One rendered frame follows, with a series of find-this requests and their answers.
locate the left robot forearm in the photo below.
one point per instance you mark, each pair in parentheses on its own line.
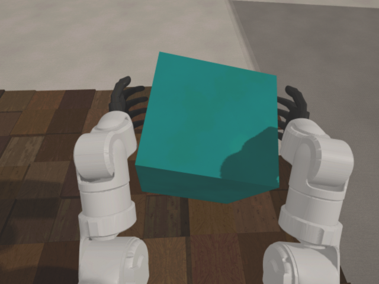
(100,158)

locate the right robot hand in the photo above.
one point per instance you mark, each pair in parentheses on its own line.
(298,108)

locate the right robot upper arm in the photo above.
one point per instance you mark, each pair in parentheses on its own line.
(294,263)

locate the carton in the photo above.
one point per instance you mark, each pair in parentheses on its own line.
(210,131)

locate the right robot forearm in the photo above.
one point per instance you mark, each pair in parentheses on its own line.
(321,167)

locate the left robot hand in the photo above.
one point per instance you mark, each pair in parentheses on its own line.
(119,97)

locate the left robot upper arm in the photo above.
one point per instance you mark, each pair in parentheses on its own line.
(122,260)

